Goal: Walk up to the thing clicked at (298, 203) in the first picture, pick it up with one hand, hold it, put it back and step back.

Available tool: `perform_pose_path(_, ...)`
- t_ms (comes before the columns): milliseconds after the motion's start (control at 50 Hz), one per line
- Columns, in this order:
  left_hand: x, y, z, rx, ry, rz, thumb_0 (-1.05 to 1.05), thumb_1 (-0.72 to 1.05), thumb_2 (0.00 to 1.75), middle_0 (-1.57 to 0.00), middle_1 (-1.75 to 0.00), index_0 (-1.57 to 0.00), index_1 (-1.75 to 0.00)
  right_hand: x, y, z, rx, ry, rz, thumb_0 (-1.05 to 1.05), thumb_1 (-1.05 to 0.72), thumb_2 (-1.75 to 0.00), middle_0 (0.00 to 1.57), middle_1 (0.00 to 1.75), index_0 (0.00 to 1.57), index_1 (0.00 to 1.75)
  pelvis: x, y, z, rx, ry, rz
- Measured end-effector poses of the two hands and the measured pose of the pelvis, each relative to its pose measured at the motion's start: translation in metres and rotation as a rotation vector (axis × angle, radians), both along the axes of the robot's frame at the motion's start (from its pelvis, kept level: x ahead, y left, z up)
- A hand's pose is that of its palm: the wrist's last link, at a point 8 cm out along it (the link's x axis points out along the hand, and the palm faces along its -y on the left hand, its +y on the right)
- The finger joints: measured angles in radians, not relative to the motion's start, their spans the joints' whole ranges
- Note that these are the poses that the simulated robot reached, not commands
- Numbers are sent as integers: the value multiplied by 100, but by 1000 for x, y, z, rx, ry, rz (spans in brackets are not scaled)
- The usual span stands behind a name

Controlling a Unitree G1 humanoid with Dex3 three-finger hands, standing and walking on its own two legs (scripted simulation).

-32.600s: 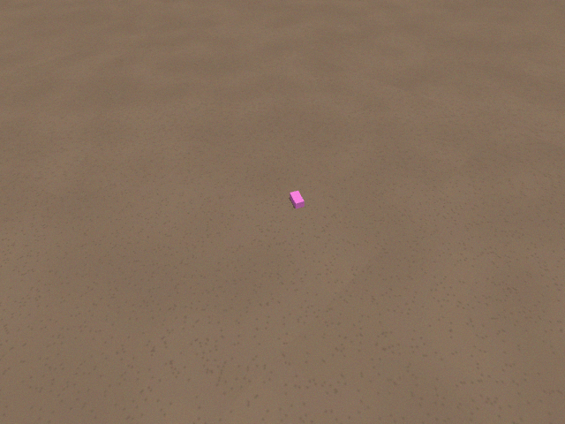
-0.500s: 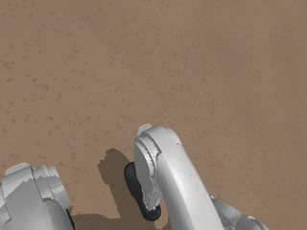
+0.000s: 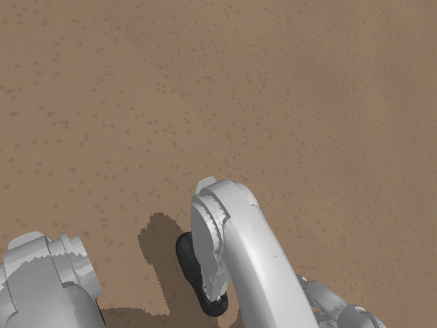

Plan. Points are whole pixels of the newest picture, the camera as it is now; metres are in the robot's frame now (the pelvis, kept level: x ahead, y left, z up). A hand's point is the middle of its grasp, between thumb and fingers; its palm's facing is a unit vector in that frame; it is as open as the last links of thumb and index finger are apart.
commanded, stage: withdraw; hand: left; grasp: from above
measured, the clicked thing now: out of the picture +0.42 +0.36 -0.27
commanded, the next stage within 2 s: home in 0.88 s
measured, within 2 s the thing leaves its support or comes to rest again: neither
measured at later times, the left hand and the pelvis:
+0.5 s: hand out of the picture +0.43 +0.36 -0.11, palm faces -0.33 -0.08 -0.94, open 13.6 cm; pelvis +0.00 -0.01 +0.03, yaw +4 degrees
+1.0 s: hand out of the picture +0.40 +0.35 -0.15, palm faces -0.42 -0.12 -0.90, open 13.2 cm; pelvis -0.01 -0.01 +0.02, yaw +6 degrees
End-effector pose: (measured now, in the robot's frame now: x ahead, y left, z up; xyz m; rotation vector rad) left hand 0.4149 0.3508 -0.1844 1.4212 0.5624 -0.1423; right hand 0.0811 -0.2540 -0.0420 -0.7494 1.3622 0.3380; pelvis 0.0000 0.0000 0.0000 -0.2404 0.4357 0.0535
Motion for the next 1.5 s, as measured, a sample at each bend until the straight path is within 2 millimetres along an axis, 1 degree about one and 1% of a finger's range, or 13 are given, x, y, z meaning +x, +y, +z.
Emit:
perform_pose_path(140,-1,1,2,-2,0,-11,0,-37,88,-19,-89,-20,-88,0,4,-3,17,6,0,0,-89,-89,20,30,21,30,0,0,0,-1,1,3)
perform_pose_path(240,7,3,19,16,-91,6,0,-37,88,-19,-90,-20,-88,0,5,-6,51,-1,-18,0,-89,-89,20,30,21,30,2,-1,1,6,14,4)
perform_pose_path(360,14,8,67,75,-187,62,0,-39,89,-17,-91,-18,-90,6,4,-11,105,-35,-112,0,-89,-90,20,30,21,30,5,-3,8,18,72,12)
perform_pose_path(540,9,10,153,109,-56,71,0,-41,91,-16,-92,-17,-91,24,-2,-8,166,-113,-247,0,-90,-90,20,30,21,30,-2,-7,40,67,118,52)
perform_pose_path(640,6,9,176,78,22,53,1,-41,91,-17,-91,-18,-91,27,-10,4,137,-146,-262,0,-90,-90,20,30,20,30,-8,-11,54,83,111,67)
perform_pose_path(760,-2,7,168,32,63,1,1,-39,91,-18,-91,-19,-91,15,-21,12,55,-121,-256,0,-90,-90,20,30,20,30,-12,-14,57,89,109,71)
perform_pose_path(900,-16,7,121,8,72,-58,1,-37,89,-19,-90,-20,-89,-2,-28,4,-33,-57,-235,0,-89,-89,20,30,20,30,-13,-13,39,83,91,66)
perform_pose_path(1000,-12,4,97,12,-13,-84,0,-36,88,-20,-89,-21,-88,-11,-25,-6,-58,-28,-230,0,-89,-89,20,30,21,30,-11,-11,24,77,79,63)
perform_pose_path(1140,5,5,109,60,-140,2,0,-23,89,-24,-77,-24,-77,-8,-13,-19,-5,-47,-269,0,-89,-89,20,30,21,30,-5,-9,20,76,111,60)
perform_pose_path(1220,7,8,135,44,-145,96,0,-12,89,-25,-68,-24,-68,1,-4,-17,57,-72,-308,0,-89,-89,20,30,21,30,-2,-9,32,77,141,61)
perform_pose_path(1280,-4,7,161,-9,-129,169,1,0,87,-24,-61,-23,-61,9,1,-9,105,-87,-348,0,-89,-89,20,30,21,30,0,-8,51,82,163,69)
perform_pose_path(1380,-38,1,206,-149,-74,256,1,28,86,-23,-48,-22,-49,30,7,20,161,-124,-375,0,-90,-90,21,30,21,30,1,-9,92,96,180,80)
perform_pose_path(1500,-92,-11,256,-367,-62,345,1,63,87,-22,-37,-22,-37,74,9,70,178,-239,-336,0,-90,-90,21,30,21,30,0,-10,140,108,168,95)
